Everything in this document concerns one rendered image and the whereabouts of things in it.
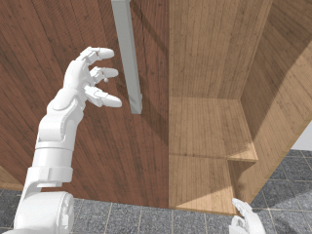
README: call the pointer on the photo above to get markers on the robot left hand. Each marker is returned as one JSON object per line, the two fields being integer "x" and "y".
{"x": 78, "y": 76}

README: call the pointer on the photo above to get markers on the robot left forearm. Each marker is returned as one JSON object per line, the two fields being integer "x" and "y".
{"x": 54, "y": 146}

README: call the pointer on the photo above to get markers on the robot right hand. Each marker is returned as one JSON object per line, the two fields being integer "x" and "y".
{"x": 251, "y": 224}

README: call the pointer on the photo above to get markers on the wardrobe door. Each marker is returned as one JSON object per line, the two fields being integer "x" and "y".
{"x": 118, "y": 156}
{"x": 5, "y": 177}

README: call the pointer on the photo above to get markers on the robot left upper arm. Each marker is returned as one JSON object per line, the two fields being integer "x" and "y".
{"x": 45, "y": 213}

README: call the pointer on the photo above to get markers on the handle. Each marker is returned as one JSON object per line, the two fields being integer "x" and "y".
{"x": 124, "y": 28}

